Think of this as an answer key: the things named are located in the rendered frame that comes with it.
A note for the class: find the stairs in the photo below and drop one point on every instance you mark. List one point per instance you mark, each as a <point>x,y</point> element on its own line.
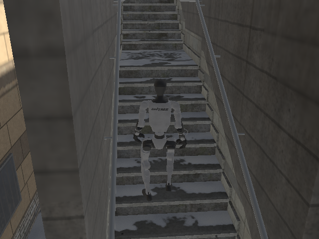
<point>168,219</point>
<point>150,26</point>

